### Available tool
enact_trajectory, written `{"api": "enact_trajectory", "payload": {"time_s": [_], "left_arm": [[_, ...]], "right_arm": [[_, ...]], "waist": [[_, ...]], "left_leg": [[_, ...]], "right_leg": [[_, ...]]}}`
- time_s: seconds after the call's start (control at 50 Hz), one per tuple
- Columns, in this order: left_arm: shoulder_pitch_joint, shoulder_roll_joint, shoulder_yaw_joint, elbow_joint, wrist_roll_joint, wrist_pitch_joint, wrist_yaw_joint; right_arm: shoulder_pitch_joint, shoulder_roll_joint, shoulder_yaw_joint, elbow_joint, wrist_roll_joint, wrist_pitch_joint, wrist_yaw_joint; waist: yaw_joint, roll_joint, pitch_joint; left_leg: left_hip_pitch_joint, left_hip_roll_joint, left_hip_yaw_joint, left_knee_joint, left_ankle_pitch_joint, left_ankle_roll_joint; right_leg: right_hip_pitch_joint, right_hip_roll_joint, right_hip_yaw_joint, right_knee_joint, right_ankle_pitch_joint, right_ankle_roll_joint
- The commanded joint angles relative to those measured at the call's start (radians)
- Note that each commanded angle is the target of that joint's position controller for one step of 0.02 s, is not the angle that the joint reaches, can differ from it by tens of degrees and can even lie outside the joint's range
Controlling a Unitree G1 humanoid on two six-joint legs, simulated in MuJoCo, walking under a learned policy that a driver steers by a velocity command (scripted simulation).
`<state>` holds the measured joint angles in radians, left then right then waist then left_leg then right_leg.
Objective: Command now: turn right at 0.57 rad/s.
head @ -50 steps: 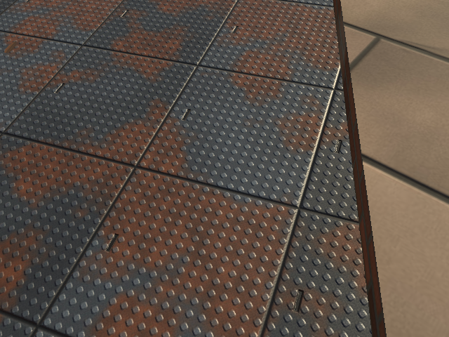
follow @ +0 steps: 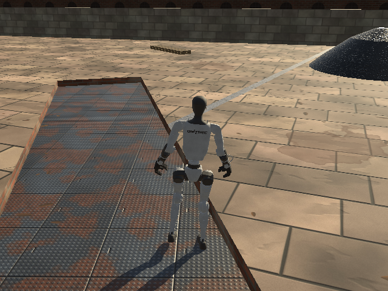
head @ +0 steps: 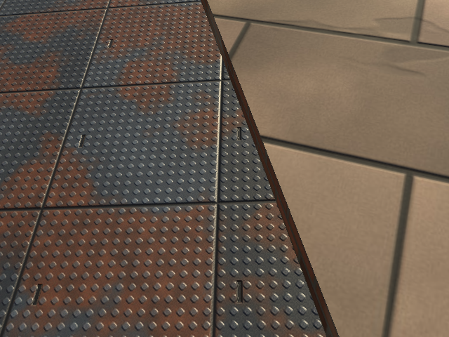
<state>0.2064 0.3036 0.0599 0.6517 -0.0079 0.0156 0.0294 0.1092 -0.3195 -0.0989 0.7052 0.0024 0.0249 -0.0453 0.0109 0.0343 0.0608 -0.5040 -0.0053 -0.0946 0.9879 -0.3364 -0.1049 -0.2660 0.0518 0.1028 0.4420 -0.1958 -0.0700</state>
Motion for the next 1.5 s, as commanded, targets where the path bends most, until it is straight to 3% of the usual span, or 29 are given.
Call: {"api": "enact_trajectory", "payload": {"time_s": [0.02,0.16,0.22,0.24,0.26,0.28,0.32,0.38,0.46,0.52,0.56,0.58,0.6,0.64,0.7,0.78,0.88,0.94,0.98,1.0,1.02,1.04,1.06,1.08,1.12,1.2,1.28,1.4,1.5], "left_arm": [[0.006,0.191,0.059,-0.066,0.000,-0.001,0.012],[-0.046,0.143,0.040,-0.076,0.016,0.012,0.003],[-0.042,0.076,0.005,-0.045,0.019,0.003,-0.010],[-0.001,0.070,0.000,-0.027,0.030,-0.005,-0.013],[0.023,0.060,-0.006,-0.022,0.043,-0.015,-0.013],[0.043,0.053,-0.004,-0.050,0.036,-0.031,-0.012],[-0.119,0.135,0.023,-0.087,-0.007,-0.063,0.002],[-0.128,0.115,0.031,-0.090,-0.004,-0.098,-0.015],[-0.145,0.030,0.012,-0.077,-0.005,-0.131,-0.048],[-0.052,0.068,0.035,-0.041,-0.018,-0.128,-0.045],[0.129,0.127,0.056,-0.015,-0.011,-0.121,-0.019],[0.225,0.225,0.079,0.005,0.020,-0.112,-0.016],[0.214,0.217,0.080,0.013,0.027,-0.113,-0.023],[0.154,0.117,0.052,0.002,0.014,-0.120,-0.019],[0.130,0.082,0.039,0.019,0.017,-0.116,-0.015],[0.138,0.110,0.046,0.053,0.010,-0.115,-0.013],[0.147,0.154,0.054,0.097,-0.005,-0.109,-0.002],[0.152,0.191,0.065,0.116,-0.018,-0.099,-0.001],[0.158,0.223,0.074,0.118,-0.027,-0.083,0.003],[0.155,0.210,0.068,0.113,-0.031,-0.084,0.005],[0.181,0.149,0.045,0.087,-0.006,-0.094,0.005],[0.317,0.018,-0.007,0.042,0.017,-0.118,-0.018],[0.208,0.129,0.016,0.062,-0.025,-0.145,-0.030],[0.109,0.155,0.023,0.027,-0.056,-0.149,-0.030],[0.092,0.130,0.018,0.046,-0.024,-0.142,-0.015],[0.179,0.094,0.017,0.102,-0.010,-0.084,-0.014],[0.093,0.050,0.008,0.081,-0.001,-0.087,-0.018],[-0.047,0.047,0.004,0.013,-0.001,-0.094,-0.071],[0.056,0.106,0.035,-0.018,0.004,-0.083,-0.086]], "right_arm": [[-0.037,-0.067,-0.017,-0.068,0.003,-0.021,0.001],[0.006,-0.058,-0.007,-0.045,0.006,-0.045,0.030],[0.049,-0.009,0.014,-0.022,0.001,-0.056,0.052],[0.042,-0.023,0.017,-0.027,-0.005,-0.061,0.050],[0.064,-0.066,0.015,-0.039,-0.008,-0.068,0.047],[0.097,-0.167,-0.008,-0.019,-0.002,-0.067,0.043],[0.174,-0.149,-0.007,-0.002,-0.001,-0.073,0.048],[0.210,-0.137,-0.005,0.011,0.017,-0.087,0.031],[0.192,-0.134,-0.012,-0.009,0.025,-0.059,0.016],[0.175,-0.118,-0.013,-0.032,0.033,-0.047,0.018],[0.148,-0.020,0.015,-0.058,0.020,-0.057,0.025],[0.152,0.042,0.035,-0.110,0.032,-0.069,0.021],[0.175,-0.030,0.018,-0.116,0.040,-0.077,0.020],[0.179,-0.071,0.004,-0.082,0.037,-0.076,0.033],[0.124,-0.040,0.010,-0.091,0.029,-0.074,0.055],[0.044,0.002,0.033,-0.137,0.020,-0.066,0.074],[-0.082,0.012,0.048,-0.183,0.024,-0.071,0.106],[-0.087,-0.031,0.028,-0.200,0.021,-0.065,0.117],[0.039,-0.091,-0.007,-0.179,0.021,-0.057,0.113],[0.205,-0.139,-0.038,-0.140,0.025,-0.047,0.101],[0.341,-0.192,-0.059,-0.111,0.033,-0.031,0.078],[0.279,-0.283,-0.055,-0.131,0.026,-0.052,0.075],[0.319,-0.165,-0.029,-0.137,0.016,-0.065,0.077],[0.272,-0.134,-0.015,-0.115,0.008,-0.078,0.081],[0.139,-0.081,0.005,-0.113,0.003,-0.095,0.080],[0.086,-0.059,0.011,-0.066,-0.016,-0.130,0.082],[0.067,-0.059,0.015,-0.025,-0.026,-0.131,0.058],[0.111,-0.101,0.006,0.024,-0.013,-0.080,0.018],[0.083,-0.119,-0.007,0.010,0.008,-0.028,-0.004]], "waist": [[0.014,-0.169,-0.106],[0.022,-0.197,-0.151],[-0.008,-0.173,-0.132],[0.002,-0.143,-0.102],[0.010,-0.058,-0.081],[0.051,0.112,-0.067],[-0.057,0.196,0.076],[-0.053,0.154,0.036],[-0.047,0.139,-0.033],[0.008,0.116,-0.082],[0.092,0.028,-0.177],[0.108,-0.248,-0.213],[0.083,-0.266,-0.132],[0.058,-0.169,-0.023],[0.047,-0.136,0.017],[0.048,-0.119,0.037],[0.063,-0.112,0.064],[0.024,-0.129,0.022],[-0.063,-0.153,-0.089],[-0.159,-0.134,-0.176],[-0.199,-0.009,-0.250],[-0.049,0.233,-0.411],[-0.143,0.079,-0.461],[-0.133,0.056,-0.278],[-0.045,-0.023,-0.126],[0.033,0.005,-0.080],[0.016,0.020,-0.048],[-0.053,0.018,-0.057],[0.019,0.014,-0.131]], "left_leg": [[-0.077,0.001,-0.025,-0.097,0.010,-0.015],[0.133,0.017,0.015,-0.281,0.003,0.007],[0.346,-0.002,0.086,-0.538,0.153,0.050],[0.380,0.007,0.059,-0.556,0.135,0.075],[0.391,0.104,-0.073,-0.594,0.116,0.125],[0.377,0.176,-0.224,-0.654,-0.099,0.236],[0.305,0.304,-0.526,-0.845,-0.354,0.361],[0.421,0.261,-0.453,-0.821,-0.210,0.333],[0.350,0.133,-0.278,-0.772,0.015,0.292],[0.256,0.105,-0.289,-0.704,0.035,0.257],[0.049,0.035,-0.226,-0.479,-0.074,0.175],[-0.160,-0.066,-0.080,-0.194,-0.202,0.125],[-0.264,-0.006,-0.083,0.014,-0.241,0.116],[-0.329,0.042,-0.083,0.149,-0.079,0.121],[-0.328,0.077,-0.054,0.145,0.071,0.113],[-0.314,0.087,0.003,-0.001,0.172,0.074],[-0.159,0.075,0.101,-0.279,0.345,0.110],[-0.051,0.016,0.154,-0.339,0.279,0.176],[0.156,-0.063,0.207,-0.348,0.193,0.232],[0.420,-0.091,0.191,-0.389,0.234,0.276],[0.724,0.024,-0.019,-0.394,0.199,0.325],[0.973,0.316,-0.641,-0.532,-0.067,0.520],[0.916,0.348,-0.741,-0.682,-0.189,0.490],[0.767,0.324,-0.576,-0.709,-0.110,0.433],[0.468,0.249,-0.333,-0.726,0.152,0.378],[0.274,0.202,-0.071,-0.783,0.651,0.363],[0.258,0.124,0.146,-0.789,0.825,0.287],[0.476,0.194,0.168,-0.729,0.799,0.262],[0.541,0.214,0.179,-0.403,0.984,0.238]], "right_leg": [[0.168,-0.234,0.297,-0.110,0.152,-0.148],[0.094,-0.223,0.303,-0.046,0.219,-0.142],[-0.021,-0.164,0.257,-0.068,-0.192,-0.087],[-0.067,-0.134,0.235,-0.051,-0.305,-0.055],[-0.112,-0.085,0.172,0.063,-0.363,-0.016],[-0.186,0.032,-0.014,0.194,-0.344,0.037],[-0.304,-0.006,-0.042,0.350,-0.338,0.074],[-0.376,-0.055,-0.008,0.419,-0.293,0.075],[-0.127,0.005,-0.087,0.136,-0.176,0.092],[0.116,0.006,-0.092,-0.065,0.030,0.091],[0.424,-0.164,0.043,-0.064,-0.030,0.040],[0.522,-0.376,0.390,-0.176,-0.325,-0.072],[0.437,-0.482,0.569,-0.223,-0.442,-0.152],[0.384,-0.397,0.374,-0.228,-0.317,-0.121],[0.321,-0.320,0.123,-0.241,0.053,-0.071],[0.260,-0.310,-0.029,-0.270,0.255,-0.093],[0.215,-0.308,-0.186,-0.292,0.308,-0.056],[0.294,-0.327,-0.253,-0.193,0.657,-0.028],[0.315,-0.319,-0.288,0.047,0.938,-0.013],[0.198,-0.294,-0.308,0.263,0.913,0.010],[-0.077,-0.238,-0.290,0.583,0.367,0.047],[-0.428,-0.063,-0.155,0.933,-0.431,0.076],[-0.475,-0.083,0.016,0.995,-0.369,0.058],[-0.523,-0.118,-0.008,0.967,-0.268,0.045],[-0.426,-0.203,-0.018,0.820,-0.115,0.048],[-0.279,-0.214,-0.024,0.722,-0.043,0.090],[-0.262,-0.153,-0.043,0.446,0.197,0.109],[-0.306,-0.122,-0.089,0.186,0.288,0.090],[-0.177,-0.039,-0.149,0.109,0.070,-0.007]]}}
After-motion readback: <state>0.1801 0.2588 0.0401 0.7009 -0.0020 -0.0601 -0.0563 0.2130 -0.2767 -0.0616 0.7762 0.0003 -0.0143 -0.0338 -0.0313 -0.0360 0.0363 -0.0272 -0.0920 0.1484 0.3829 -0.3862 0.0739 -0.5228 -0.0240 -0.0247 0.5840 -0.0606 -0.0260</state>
